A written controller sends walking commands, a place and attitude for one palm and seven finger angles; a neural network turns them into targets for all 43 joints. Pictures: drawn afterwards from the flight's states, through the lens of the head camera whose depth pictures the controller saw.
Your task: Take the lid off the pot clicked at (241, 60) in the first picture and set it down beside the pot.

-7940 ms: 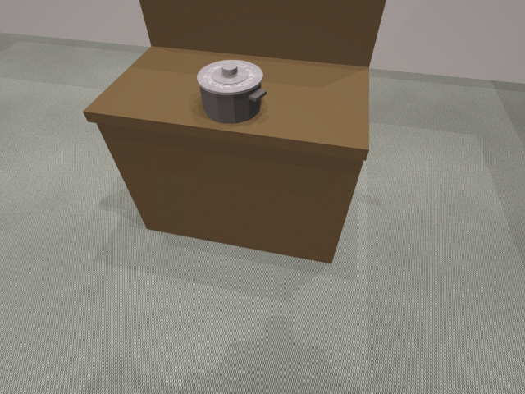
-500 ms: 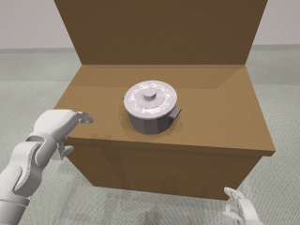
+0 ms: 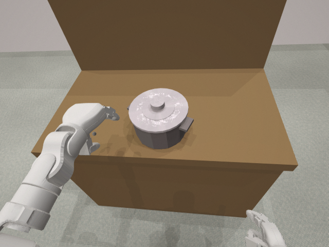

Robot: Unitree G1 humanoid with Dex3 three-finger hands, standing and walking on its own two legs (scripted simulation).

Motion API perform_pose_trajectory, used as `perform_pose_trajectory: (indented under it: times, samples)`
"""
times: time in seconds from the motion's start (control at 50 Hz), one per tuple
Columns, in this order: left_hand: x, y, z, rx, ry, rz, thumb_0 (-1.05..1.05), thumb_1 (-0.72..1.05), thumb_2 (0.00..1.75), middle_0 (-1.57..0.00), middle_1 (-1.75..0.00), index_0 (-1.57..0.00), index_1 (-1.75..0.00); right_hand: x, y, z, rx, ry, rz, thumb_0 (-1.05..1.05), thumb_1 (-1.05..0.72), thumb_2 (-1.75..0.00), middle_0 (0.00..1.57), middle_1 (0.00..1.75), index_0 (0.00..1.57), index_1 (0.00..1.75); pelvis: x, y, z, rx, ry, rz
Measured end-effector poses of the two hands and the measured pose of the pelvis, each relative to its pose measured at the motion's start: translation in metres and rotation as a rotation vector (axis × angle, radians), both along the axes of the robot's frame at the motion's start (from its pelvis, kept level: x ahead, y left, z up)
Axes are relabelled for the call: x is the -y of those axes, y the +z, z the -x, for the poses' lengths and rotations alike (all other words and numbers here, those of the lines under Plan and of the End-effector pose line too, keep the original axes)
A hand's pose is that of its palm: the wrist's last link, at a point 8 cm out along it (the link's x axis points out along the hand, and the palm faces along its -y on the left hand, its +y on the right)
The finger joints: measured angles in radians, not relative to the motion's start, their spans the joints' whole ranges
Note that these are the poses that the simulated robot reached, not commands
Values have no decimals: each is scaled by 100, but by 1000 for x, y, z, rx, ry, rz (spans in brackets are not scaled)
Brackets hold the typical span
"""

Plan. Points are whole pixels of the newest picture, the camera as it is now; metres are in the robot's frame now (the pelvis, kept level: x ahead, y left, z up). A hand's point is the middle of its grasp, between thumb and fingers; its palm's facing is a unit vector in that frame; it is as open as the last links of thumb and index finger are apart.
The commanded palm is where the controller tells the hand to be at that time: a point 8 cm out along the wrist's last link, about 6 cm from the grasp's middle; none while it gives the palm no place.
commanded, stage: move the open hand above the knob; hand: left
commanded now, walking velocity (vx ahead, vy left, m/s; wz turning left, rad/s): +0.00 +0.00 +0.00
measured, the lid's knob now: (157, 103) +0.52 +0.06 +0.03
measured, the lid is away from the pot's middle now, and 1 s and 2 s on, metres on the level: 0.00 0.00 0.00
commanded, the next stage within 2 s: lower the open fingers around the knob in 1.80 s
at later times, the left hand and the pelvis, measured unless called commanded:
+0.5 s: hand (123, 113) +0.42 +0.14 +0.09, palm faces -0.26 -0.04 -0.97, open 10.1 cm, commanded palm +0.41 +0.14 +0.16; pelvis +0.01 -0.01 +0.00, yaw -1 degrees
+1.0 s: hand (147, 97) +0.48 +0.08 +0.10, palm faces -0.27 -0.03 -0.96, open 10.1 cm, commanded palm +0.47 +0.08 +0.16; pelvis +0.02 -0.01 +0.00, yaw -1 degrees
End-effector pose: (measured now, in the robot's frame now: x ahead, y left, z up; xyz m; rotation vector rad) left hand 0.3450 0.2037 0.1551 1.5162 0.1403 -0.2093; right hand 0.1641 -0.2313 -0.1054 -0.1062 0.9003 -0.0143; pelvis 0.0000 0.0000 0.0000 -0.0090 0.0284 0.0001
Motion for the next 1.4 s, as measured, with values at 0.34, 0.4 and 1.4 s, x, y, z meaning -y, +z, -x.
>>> perform_pose_trajectory:
  times: [0.34, 0.4, 1.4]
  samples:
    - [43, -3, -51, -27, -5, -6, 0, -27, 136, -84, -8, -83, -9, 15, -9, 7, -54, -57, -8, 1, -91, -89, 20, 30, 20, 30, 9, -1, -10, -29, -9, -8]
    - [51, -2, -59, -28, -12, -1, 0, -27, 136, -84, -8, -83, -9, 18, -10, 9, -63, -67, -7, 1, -91, -89, 20, 30, 20, 30, 11, -2, -11, -35, -11, -9]
    - [142, 5, -145, -70, -16, 11, 0, -27, 136, -83, -8, -83, -9, 36, -31, 107, -299, -257, 51, 1, -91, -89, 20, 30, 20, 30, 10, -3, -19, -119, -53, -15]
